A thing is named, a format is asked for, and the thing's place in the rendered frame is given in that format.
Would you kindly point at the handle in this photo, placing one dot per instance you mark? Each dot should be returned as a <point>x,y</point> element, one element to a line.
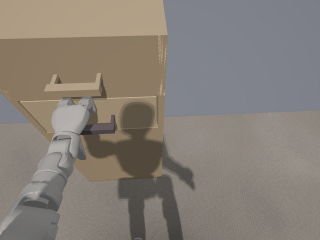
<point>67,90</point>
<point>94,129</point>

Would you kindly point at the drawer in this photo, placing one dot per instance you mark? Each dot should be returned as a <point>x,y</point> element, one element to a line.
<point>130,112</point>

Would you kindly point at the robot left hand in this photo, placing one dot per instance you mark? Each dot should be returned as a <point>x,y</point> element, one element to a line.
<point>73,118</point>

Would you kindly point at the cabinet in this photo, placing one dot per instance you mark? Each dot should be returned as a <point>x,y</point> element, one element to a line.
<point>121,44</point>

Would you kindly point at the left robot forearm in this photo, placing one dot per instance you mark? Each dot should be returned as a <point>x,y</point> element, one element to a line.
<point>47,184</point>

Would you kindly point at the robot left upper arm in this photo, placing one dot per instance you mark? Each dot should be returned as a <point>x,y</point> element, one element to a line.
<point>31,223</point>

